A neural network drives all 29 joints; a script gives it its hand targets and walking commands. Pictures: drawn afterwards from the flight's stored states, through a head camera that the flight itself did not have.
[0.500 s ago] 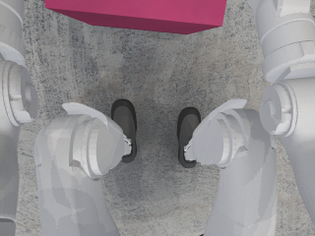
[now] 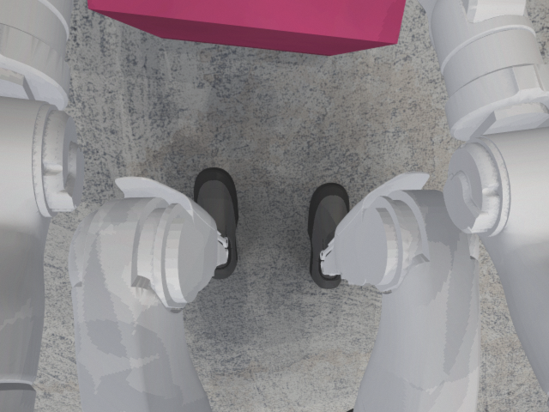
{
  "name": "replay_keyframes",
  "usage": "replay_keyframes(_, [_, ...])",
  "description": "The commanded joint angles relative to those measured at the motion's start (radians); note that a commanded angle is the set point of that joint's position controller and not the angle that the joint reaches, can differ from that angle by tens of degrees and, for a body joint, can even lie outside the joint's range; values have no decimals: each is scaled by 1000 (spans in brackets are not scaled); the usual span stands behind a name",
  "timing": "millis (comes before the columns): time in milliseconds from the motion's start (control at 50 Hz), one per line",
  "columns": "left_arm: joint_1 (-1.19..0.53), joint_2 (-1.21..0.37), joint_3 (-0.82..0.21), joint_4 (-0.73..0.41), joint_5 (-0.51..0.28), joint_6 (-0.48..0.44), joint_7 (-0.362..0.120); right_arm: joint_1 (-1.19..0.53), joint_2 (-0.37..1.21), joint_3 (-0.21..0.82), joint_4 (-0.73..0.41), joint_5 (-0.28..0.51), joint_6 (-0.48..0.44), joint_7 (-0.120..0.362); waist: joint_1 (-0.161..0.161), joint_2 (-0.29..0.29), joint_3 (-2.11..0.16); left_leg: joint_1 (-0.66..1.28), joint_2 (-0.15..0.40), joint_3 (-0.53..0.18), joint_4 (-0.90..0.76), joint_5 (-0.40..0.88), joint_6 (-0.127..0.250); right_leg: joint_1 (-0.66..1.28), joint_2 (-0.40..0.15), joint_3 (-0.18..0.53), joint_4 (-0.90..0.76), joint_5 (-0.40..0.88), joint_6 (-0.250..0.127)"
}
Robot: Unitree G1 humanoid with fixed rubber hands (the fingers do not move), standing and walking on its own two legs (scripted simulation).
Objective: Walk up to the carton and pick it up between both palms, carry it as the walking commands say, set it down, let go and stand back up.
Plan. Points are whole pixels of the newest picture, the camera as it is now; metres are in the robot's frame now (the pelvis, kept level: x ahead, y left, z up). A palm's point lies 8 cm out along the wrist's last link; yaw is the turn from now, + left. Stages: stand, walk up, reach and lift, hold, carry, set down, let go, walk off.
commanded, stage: reach and lift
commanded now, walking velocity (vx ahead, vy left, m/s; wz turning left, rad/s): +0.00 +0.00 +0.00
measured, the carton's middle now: out of the picture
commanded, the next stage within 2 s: none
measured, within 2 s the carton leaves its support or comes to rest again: leaves its support in 0.76 s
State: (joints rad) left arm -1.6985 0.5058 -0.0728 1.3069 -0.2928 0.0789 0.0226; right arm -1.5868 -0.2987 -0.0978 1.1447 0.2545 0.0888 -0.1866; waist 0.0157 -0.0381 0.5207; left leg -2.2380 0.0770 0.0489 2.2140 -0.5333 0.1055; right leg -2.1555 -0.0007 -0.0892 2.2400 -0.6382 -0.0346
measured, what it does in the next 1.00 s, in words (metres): stands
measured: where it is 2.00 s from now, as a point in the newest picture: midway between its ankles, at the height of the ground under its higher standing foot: (275, 246)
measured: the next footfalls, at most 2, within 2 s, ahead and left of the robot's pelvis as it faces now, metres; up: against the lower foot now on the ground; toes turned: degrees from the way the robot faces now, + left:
none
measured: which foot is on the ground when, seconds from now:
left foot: down 0.00-1.00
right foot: down 0.00-1.00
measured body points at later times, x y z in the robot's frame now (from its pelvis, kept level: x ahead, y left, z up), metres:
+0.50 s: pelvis +0.00 -0.01 -0.02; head +0.37 +0.05 +0.22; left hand +0.58 +0.22 -0.18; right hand +0.58 -0.13 -0.18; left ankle +0.13 +0.10 -0.33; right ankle +0.11 -0.11 -0.33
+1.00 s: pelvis +0.00 -0.01 +0.01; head +0.36 +0.04 +0.28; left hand +0.58 +0.23 -0.12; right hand +0.58 -0.12 -0.12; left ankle +0.13 +0.10 -0.33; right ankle +0.11 -0.11 -0.33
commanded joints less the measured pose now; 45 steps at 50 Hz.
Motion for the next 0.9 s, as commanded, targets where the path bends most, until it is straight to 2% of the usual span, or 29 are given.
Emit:
replay_keyframes(0, [-325, -73, -24, -122, -10, -20, -9, -313, 69, 48, -129, 8, -19, 49, -14, 88, -1249, 837, -82, -143, -120, 425, -58, 383, 79, 59, -172, 329, 39])
replay_keyframes(80, [-375, -258, -63, -146, -16, -11, -52, -371, 241, 88, -151, 4, -9, 98, -11, 86, -1217, 822, -89, -143, -126, 411, -58, 391, 88, 63, -170, 320, 31])
replay_keyframes(140, [-433, -545, -111, -176, -12, 11, -132, -438, 522, 133, -158, -7, 15, 183, -14, 81, -1149, 777, -100, -139, -129, 366, -57, 387, 101, 64, -157, 292, 20])
replay_keyframes(200, [-407, -763, -100, -197, 24, 44, -210, -471, 719, 121, -187, -30, 45, 265, -16, 77, -1100, 736, -107, -124, -125, 341, -54, 341, 110, 50, -148, 268, 16])
replay_keyframes(300, [-359, -897, -72, -242, 58, 87, -275, -497, 857, 107, -247, -46, 83, 327, 9, 70, -1083, 676, -112, -104, -108, 319, -43, 323, 113, 50, -138, 253, 9])
replay_keyframes(400, [-339, -919, -71, -260, 63, 119, -302, -503, 877, 109, -268, -45, 110, 341, 24, 71, -1056, 650, -108, -95, -103, 257, -37, 331, 109, 51, -137, 208, 3])
replay_keyframes(480, [-339, -939, -77, -283, 64, 133, -320, -512, 894, 111, -281, -37, 117, 342, 27, 85, -1070, 663, -106, -91, -98, 259, -36, 330, 111, 51, -137, 210, -3])
replay_keyframes(620, [-376, -977, -119, -387, 29, 138, -321, -548, 932, 156, -365, 3, 113, 333, 22, 106, -1252, 793, -109, -92, -83, 381, -43, 362, 116, 43, -131, 297, -6])
replay_keyframes(760, [-476, -969, -162, -537, -19, 132, -285, -623, 970, 220, -495, 60, 116, 305, 20, 109, -1542, 936, -121, -83, -80, 532, -53, 456, 126, 34, -140, 423, 5])
replay_keyframes(800, [-463, -979, -155, -524, -10, 138, -278, -633, 966, 215, -508, 49, 119, 297, 13, 111, -1554, 938, -125, -81, -94, 520, -54, 448, 128, 31, -157, 407, 9])
replay_keyframes(880, [-401, -1010, -103, -446, 41, 157, -291, -600, 973, 167, -468, -17, 137, 296, 1, 87, -1434, 804, -129, -71, -140, 385, -47, 434, 128, 31, -199, 324, 9])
